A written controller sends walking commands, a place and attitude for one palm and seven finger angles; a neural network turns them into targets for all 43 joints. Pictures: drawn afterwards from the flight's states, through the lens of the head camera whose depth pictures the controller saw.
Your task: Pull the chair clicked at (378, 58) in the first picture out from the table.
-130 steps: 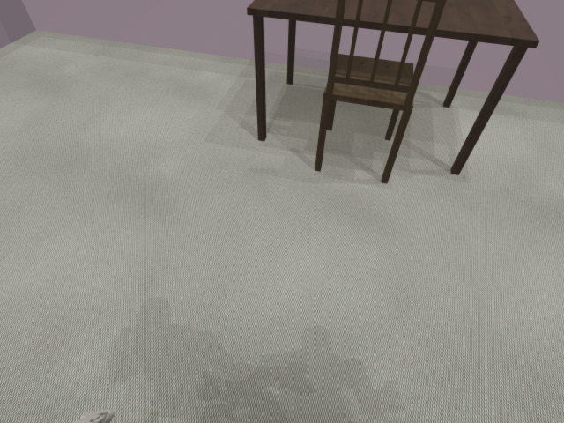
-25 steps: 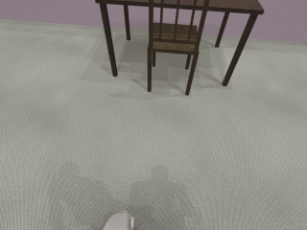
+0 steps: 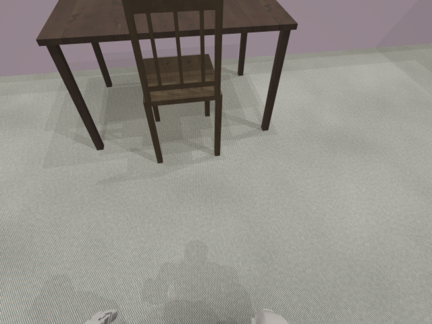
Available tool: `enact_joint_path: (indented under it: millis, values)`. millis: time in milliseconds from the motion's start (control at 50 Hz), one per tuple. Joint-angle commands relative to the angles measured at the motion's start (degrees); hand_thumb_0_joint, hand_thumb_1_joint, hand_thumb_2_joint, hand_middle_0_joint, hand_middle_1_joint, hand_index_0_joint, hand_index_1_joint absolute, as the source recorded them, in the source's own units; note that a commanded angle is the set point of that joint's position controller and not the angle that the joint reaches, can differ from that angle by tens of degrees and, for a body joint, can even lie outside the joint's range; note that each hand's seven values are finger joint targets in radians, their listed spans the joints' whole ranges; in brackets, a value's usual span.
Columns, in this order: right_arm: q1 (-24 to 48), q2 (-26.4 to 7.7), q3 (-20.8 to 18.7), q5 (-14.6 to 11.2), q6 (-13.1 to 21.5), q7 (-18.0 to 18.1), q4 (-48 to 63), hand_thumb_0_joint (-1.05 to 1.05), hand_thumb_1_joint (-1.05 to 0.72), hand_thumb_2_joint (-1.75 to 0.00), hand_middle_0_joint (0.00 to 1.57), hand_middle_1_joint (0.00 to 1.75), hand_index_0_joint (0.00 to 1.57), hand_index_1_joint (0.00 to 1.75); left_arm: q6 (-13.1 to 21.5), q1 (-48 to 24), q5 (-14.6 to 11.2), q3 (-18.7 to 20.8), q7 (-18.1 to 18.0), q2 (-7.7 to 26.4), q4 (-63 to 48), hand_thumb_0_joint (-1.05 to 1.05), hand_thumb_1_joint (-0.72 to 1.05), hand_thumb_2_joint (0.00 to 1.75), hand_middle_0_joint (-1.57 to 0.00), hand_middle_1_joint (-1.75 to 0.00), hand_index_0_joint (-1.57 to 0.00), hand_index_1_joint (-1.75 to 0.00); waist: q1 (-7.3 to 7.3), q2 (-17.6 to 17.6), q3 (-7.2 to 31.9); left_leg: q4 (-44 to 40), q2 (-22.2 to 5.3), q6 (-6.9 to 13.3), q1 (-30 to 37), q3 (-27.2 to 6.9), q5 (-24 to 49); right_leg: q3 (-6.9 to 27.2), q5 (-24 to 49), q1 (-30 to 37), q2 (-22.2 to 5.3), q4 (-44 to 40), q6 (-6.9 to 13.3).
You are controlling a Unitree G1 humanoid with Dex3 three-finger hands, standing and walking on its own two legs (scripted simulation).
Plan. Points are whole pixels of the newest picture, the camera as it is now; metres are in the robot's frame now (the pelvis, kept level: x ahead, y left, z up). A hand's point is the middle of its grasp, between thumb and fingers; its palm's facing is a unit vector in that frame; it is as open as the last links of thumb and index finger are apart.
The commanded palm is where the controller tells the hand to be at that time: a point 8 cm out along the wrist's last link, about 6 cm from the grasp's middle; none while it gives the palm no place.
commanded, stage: walk to a spot facing it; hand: left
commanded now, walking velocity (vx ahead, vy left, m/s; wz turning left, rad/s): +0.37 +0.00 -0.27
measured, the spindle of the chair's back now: (178, 50) +1.15 +0.20 -0.07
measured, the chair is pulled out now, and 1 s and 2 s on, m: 0.00 0.00 0.00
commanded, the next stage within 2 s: turn to face it in 0.78 s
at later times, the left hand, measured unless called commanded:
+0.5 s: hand (143, 296) +0.21 +0.18 -0.19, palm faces -0.01 -0.98 -0.18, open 7.3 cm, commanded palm none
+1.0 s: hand (171, 179) +0.54 +0.16 -0.18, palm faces -0.26 -0.95 -0.18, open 7.3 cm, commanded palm none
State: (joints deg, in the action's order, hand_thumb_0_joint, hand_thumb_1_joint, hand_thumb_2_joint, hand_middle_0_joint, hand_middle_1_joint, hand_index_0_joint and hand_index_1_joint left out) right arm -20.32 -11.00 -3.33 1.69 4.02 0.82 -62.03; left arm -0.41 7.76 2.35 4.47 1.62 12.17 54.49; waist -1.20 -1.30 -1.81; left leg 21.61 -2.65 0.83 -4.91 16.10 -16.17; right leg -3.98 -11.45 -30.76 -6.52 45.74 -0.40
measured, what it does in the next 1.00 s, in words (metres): walks ahead: right foot, then left foot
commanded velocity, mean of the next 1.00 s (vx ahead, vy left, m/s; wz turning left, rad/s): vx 0.26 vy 0.00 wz -0.15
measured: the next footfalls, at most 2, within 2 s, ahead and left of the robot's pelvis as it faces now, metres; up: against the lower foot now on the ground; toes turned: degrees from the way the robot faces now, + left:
right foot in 0.12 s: +0.17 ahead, -0.14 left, +0.00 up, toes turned -11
left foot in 0.54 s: +0.39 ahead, +0.10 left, +0.00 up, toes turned +6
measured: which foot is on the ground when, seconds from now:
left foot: down 0.00-0.12, up 0.14-0.52, down 0.54-1.00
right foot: up 0.00-0.10, down 0.12-0.54, up 0.56-1.00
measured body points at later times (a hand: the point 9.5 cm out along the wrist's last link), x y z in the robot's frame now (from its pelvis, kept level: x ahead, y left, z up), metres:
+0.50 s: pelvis +0.22 -0.01 -0.01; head +0.24 +0.01 +0.44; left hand +0.21 +0.23 -0.17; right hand +0.29 -0.26 -0.14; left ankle +0.33 +0.10 -0.73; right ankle +0.14 -0.13 -0.74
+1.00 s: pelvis +0.41 +0.00 +0.00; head +0.45 +0.00 +0.44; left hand +0.56 +0.21 -0.16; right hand +0.30 -0.19 -0.15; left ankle +0.35 +0.09 -0.74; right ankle +0.50 -0.16 -0.71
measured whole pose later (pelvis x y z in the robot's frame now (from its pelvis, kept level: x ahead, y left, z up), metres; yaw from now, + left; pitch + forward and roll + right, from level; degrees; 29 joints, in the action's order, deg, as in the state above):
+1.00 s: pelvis +0.41 +0.00 +0.00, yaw -14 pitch -1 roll -1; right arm -22.3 -6.3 -1.9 1.5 3.3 1.5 -63.3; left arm -0.9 8.1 2.0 3.8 0.3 11.2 57.8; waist -2.6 -1.3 -5.5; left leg 24.4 -5.0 0.6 -0.8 19.9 -21.5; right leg -6.6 -9.9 -29.8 -4.7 41.9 -0.5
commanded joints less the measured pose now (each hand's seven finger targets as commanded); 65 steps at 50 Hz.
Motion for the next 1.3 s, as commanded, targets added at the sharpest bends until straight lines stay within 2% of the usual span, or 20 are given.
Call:
enact_joint_path:
  millis: [0, 80, 100, 120, 180, 240, 420, 480, 500, 520, 540, 600, 700, 880, 980, 1020, 1060, 1080, 1180, 1280]
  values:
    - [-3.9, -7.5, -1.2, 0.6, 0.4, -0.3, 1.7, 0.00, -0.90, -0.90, 0.20, 0.30, 0.20, 0.30, 1.2, -3.8, -0.3, -0.7, 0.7, 0.2, -4.1, 0.00, 0.90, 0.90, -0.20, -0.30, -0.20, -0.30, -1.24, 5.2, -3.7, -8.6, -17.1, 6.4, 1.2, -9.3, 11.0, -2.7, -1.8, 2.1, 1.6, -8.7, 1.0]
    - [-3.4, -6.7, -0.6, -0.4, -0.1, -0.8, 1.3, 0.00, -0.90, -0.90, 0.20, 0.30, 0.20, 0.30, 2.7, 11.9, -0.1, 0.6, -0.1, 5.7, 1.5, 0.00, 0.90, 0.90, -0.20, -0.30, -0.20, -0.30, 6.65, -0.6, 5.7, 18.4, -11.8, 1.2, -8.4, -1.5, 23.8, -1.4, -0.8, 32.4, 2.6, -18.3, 5.5]
    - [-3.9, -3.3, 0.4, -1.1, 0.4, -1.2, 3.4, 0.00, -0.90, -0.90, 0.20, 0.30, 0.20, 0.30, 3.3, 20.2, -0.2, 2.5, -1.0, 12.9, 3.6, 0.00, 0.90, 0.90, -0.20, -0.30, -0.20, -0.30, 9.23, -14.1, 12.5, 37.1, -5.0, -1.9, -25.2, 1.0, -0.9, 21.6, -2.0, 47.3, -13.5, -22.8, 11.7]
    - [0.3, -4.9, 0.3, -1.2, 0.4, -1.0, 5.2, 0.00, -0.90, -0.90, 0.20, 0.30, 0.20, 0.30, 3.3, 22.7, -1.6, 2.8, -1.3, 15.8, 4.7, 0.00, 0.90, 0.90, -0.20, -0.30, -0.20, -0.30, 9.57, -13.8, 12.9, 48.0, -2.3, -1.8, -32.9, -6.0, -16.8, 32.8, 2.5, 47.4, -19.1, -28.9, 15.9]
    - [5.0, -3.9, -0.3, -0.5, -0.4, -0.9, 4.3, 0.00, -0.90, -0.90, 0.20, 0.30, 0.20, 0.30, 3.6, 11.5, -1.6, 0.9, -2.0, 9.0, 2.6, 0.00, 0.90, 0.90, -0.20, -0.30, -0.20, -0.30, 4.65, -0.5, 2.3, 50.0, -8.1, -1.8, -33.6, -14.0, -4.7, 19.4, 3.2, 30.6, -13.9, -31.2, 12.0]
    - [-0.7, -1.4, -0.1, 0.0, -2.2, -1.2, 2.2, 0.00, -0.90, -0.90, 0.20, 0.30, 0.20, 0.30, 4.5, 8.4, -1.1, -0.3, -2.1, 5.3, 2.9, 0.00, 0.90, 0.90, -0.20, -0.30, -0.20, -0.30, -0.12, -4.5, 0.7, 42.7, -8.1, -3.2, -27.5, -12.0, -0.5, 8.3, 7.9, 21.2, -9.2, -33.0, 9.4]
    - [9.5, -1.5, 0.0, -0.4, -1.1, -2.9, 7.0, 0.00, -0.90, -0.90, 0.20, 0.30, 0.20, 0.30, 4.8, 11.4, -0.8, 0.0, -1.9, 7.4, 5.3, 0.00, 0.90, 0.90, -0.20, -0.30, -0.20, -0.30, 1.68, -5.3, -2.6, 18.1, -5.2, -1.7, -21.4, -9.1, 3.9, 7.1, 0.9, 21.5, -8.3, -32.8, 9.0]
    - [3.9, -3.9, -0.5, -0.2, -0.5, -2.3, 5.4, 0.00, -0.90, -0.90, 0.20, 0.30, 0.20, 0.30, 4.2, 11.4, -1.0, 0.1, -1.7, 7.4, 5.8, 0.00, 0.90, 0.90, -0.20, -0.30, -0.20, -0.30, -1.94, -1.5, -2.1, 10.7, -2.2, -0.8, -6.7, -6.5, 4.3, 5.0, 4.0, 16.5, -5.8, -23.6, 7.3]
    - [-4.3, -7.2, -1.3, 0.2, 0.0, -1.6, 3.0, 0.00, -0.90, -0.90, 0.20, 0.30, 0.20, 0.30, 4.0, 11.1, -1.2, -0.1, -1.5, 5.7, 5.3, 0.00, 0.90, 0.90, -0.20, -0.30, -0.20, -0.30, -5.38, 5.8, 1.5, 6.2, -4.8, 0.7, 4.3, -11.2, 1.1, 1.9, 6.9, 12.1, -1.9, -10.0, 5.5]
    - [-11.7, -14.2, -2.8, 1.2, 0.3, -0.9, 1.5, 0.00, -0.90, -0.90, 0.20, 0.30, 0.20, 0.30, 3.8, 13.5, -1.9, -0.5, -1.0, 1.9, 4.1, 0.00, 0.90, 0.90, -0.20, -0.30, -0.20, -0.30, -6.66, 21.0, 6.8, -2.4, -20.2, 5.7, 13.6, -32.1, -3.8, -4.2, -10.5, 1.0, 5.9, 10.3, 2.2]
    - [-13.0, -14.9, -2.6, 0.6, -0.3, -0.4, 0.9, 0.00, -0.90, -0.90, 0.20, 0.30, 0.20, 0.30, 4.0, 11.5, -1.5, -0.8, -1.1, 2.9, 2.5, 0.00, 0.90, 0.90, -0.20, -0.30, -0.20, -0.30, -6.80, 22.8, 7.9, -9.3, -25.4, 8.3, 13.7, -42.1, -8.8, 1.5, -21.3, -5.1, 7.1, 22.5, 2.5]
    - [-0.6, -6.9, -0.5, 0.1, 0.3, 0.2, 4.0, 0.00, -0.90, -0.90, 0.20, 0.30, 0.20, 0.30, 3.2, 8.3, -0.8, -0.4, -0.4, 2.0, 4.2, 0.00, 0.90, 0.90, -0.20, -0.30, -0.20, -0.30, -1.79, 6.4, -1.8, -10.6, -21.9, 6.3, -1.3, -27.8, -3.6, 5.1, -8.1, -6.4, -0.4, 28.3, 2.0]
    - [1.7, -3.7, -0.3, -0.7, 1.4, 0.7, 4.0, 0.00, -0.90, -0.90, 0.20, 0.30, 0.20, 0.30, 0.1, 12.5, -0.4, 0.1, -0.3, -0.8, 4.5, 0.00, 0.90, 0.90, -0.20, -0.30, -0.20, -0.30, 2.42, 7.1, -2.2, -11.1, -16.9, 4.8, -5.8, -10.5, 11.6, 3.5, -0.1, -3.8, -1.1, 23.8, -0.6]
    - [-5.8, -4.0, -0.3, -0.2, 0.1, 0.9, 1.5, 0.00, -0.90, -0.90, 0.20, 0.30, 0.20, 0.30, -0.1, -0.5, -0.6, -0.5, -0.1, -1.7, -0.9, 0.00, 0.90, 0.90, -0.20, -0.30, -0.20, -0.30, -1.66, 8.2, -4.1, -4.4, -15.9, 5.8, 3.4, -2.6, 38.1, -2.9, 1.2, -4.8, 1.0, 2.0, -1.0]
    - [-5.7, -3.4, 0.2, -0.4, -0.9, 0.8, -1.0, 0.00, -0.90, -0.90, 0.20, 0.30, 0.20, 0.30, 1.7, 5.2, -0.6, -1.7, -1.8, -0.9, 1.8, 0.00, 0.90, 0.90, -0.20, -0.30, -0.20, -0.30, 1.37, 7.5, 0.3, 6.0, -14.1, 4.6, 1.7, -5.2, 44.5, -5.4, 4.5, 13.9, 4.8, -13.6, 1.2]
    - [-6.1, -1.2, 0.8, -1.4, -0.8, 0.4, -1.2, 0.00, -0.90, -0.90, 0.20, 0.30, 0.20, 0.30, 3.3, 13.9, -0.4, -0.8, -2.8, 4.9, 5.0, 0.00, 0.90, 0.90, -0.20, -0.30, -0.20, -0.30, 5.28, -0.1, 8.4, 20.6, -9.1, 0.3, -9.7, -4.5, 25.9, 2.0, 33.2, 34.7, -4.7, -16.4, 2.7]
    - [-6.3, 0.3, 0.6, -2.1, -1.9, 0.8, 0.8, 0.00, -0.90, -0.90, 0.20, 0.30, 0.20, 0.30, 3.4, 17.9, -1.4, 0.1, -3.1, 10.8, 5.2, 0.00, 0.90, 0.90, -0.20, -0.30, -0.20, -0.30, 5.70, -6.5, 14.4, 42.7, -1.2, -1.8, -20.0, -11.1, -21.4, 11.5, 64.2, 40.9, -21.5, -17.1, 13.1]
    - [-4.5, 0.5, 0.4, -2.1, -3.1, 0.8, 1.9, 0.00, -0.90, -0.90, 0.20, 0.30, 0.20, 0.30, 3.1, 13.9, -1.5, 0.2, -3.5, 10.0, 3.9, 0.00, 0.90, 0.90, -0.20, -0.30, -0.20, -0.30, 5.27, -12.9, 13.9, 47.3, -2.1, -1.9, -20.7, -14.3, -21.0, 12.3, 52.7, 35.3, -21.5, -20.7, 13.5]
    - [-3.5, 1.5, 0.0, -1.1, -6.1, -0.6, 2.6, 0.00, -0.90, -0.90, 0.20, 0.30, 0.20, 0.30, 1.4, -0.8, -0.7, -0.1, -4.5, 6.0, -1.5, 0.00, 0.90, 0.90, -0.20, -0.30, -0.20, -0.30, -1.02, -5.2, 3.6, 40.9, -4.5, -2.9, -16.4, -13.5, -12.6, -0.2, 11.9, 12.2, -16.2, -27.9, 7.4]
    - [-0.5, 0.4, -0.3, -0.6, -6.0, -1.4, 6.1, 0.00, -0.90, -0.90, 0.20, 0.30, 0.20, 0.30, -0.1, -0.1, -0.5, 1.0, -4.1, 7.3, -2.7, 0.00, 0.90, 0.90, -0.20, -0.30, -0.20, -0.30, -0.16, -7.7, 1.7, 24.9, -2.5, -2.7, -13.9, -8.8, -7.8, -3.6, -3.2, 10.7, -14.5, -25.2, 5.2]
